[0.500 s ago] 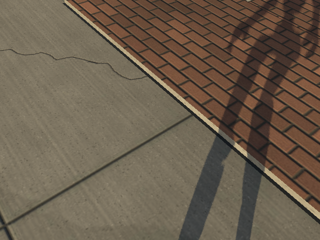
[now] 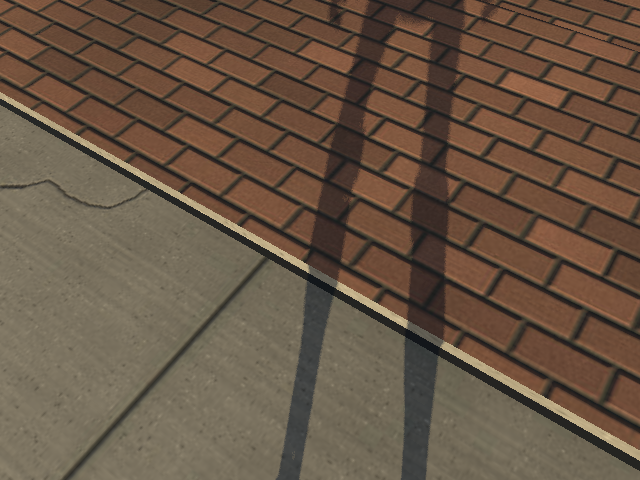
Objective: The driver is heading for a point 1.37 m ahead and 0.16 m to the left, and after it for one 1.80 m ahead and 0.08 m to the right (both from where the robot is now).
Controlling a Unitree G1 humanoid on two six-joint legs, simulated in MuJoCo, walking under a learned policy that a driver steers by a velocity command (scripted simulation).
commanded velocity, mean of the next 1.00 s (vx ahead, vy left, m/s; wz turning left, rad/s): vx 0.50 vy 0.00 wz -0.11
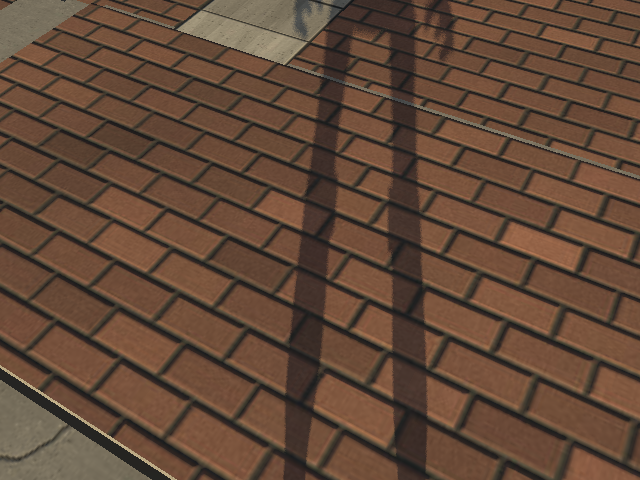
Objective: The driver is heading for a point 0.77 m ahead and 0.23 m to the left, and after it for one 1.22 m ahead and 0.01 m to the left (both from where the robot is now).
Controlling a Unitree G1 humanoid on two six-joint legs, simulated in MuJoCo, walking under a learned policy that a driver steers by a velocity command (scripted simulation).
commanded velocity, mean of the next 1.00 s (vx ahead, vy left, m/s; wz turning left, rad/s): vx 0.50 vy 0.00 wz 0.39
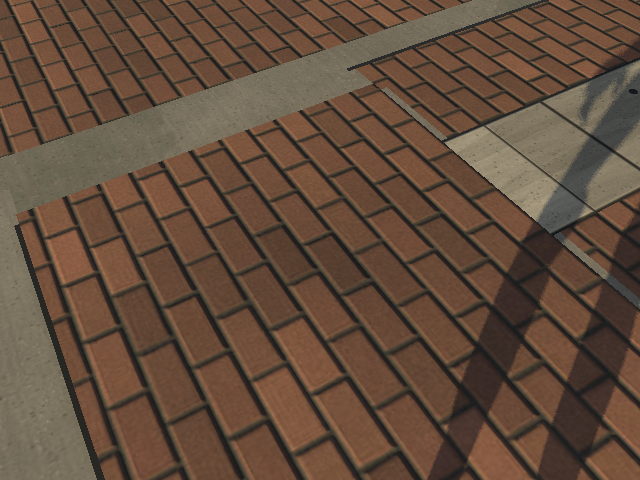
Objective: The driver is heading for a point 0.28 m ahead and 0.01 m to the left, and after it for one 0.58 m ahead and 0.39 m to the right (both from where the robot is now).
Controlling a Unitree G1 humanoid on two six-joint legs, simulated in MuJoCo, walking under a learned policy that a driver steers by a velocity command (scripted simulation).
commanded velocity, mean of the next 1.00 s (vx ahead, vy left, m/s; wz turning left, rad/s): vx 0.50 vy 0.00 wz -0.37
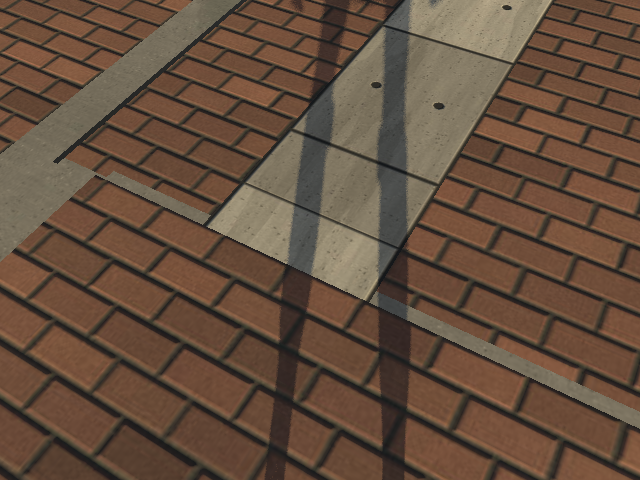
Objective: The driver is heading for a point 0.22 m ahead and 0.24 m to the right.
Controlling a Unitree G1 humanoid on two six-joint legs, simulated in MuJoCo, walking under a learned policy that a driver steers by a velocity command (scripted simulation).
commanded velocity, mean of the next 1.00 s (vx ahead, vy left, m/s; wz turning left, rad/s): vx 0.45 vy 0.00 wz -0.60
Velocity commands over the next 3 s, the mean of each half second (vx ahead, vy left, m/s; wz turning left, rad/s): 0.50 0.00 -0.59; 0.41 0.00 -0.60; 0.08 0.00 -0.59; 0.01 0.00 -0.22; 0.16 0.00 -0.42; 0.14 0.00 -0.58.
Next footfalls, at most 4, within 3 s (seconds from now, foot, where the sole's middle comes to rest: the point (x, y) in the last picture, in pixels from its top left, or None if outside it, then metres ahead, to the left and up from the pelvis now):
0.32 left None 0.38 0.13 -0.77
0.84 right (457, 433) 0.54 -0.22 -0.77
1.32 left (394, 354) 0.72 -0.10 -0.77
1.70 right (467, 478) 0.45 -0.23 -0.77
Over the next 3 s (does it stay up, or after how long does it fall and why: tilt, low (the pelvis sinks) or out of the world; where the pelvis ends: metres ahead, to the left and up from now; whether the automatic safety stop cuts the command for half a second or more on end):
stays up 0.59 -0.37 -0.05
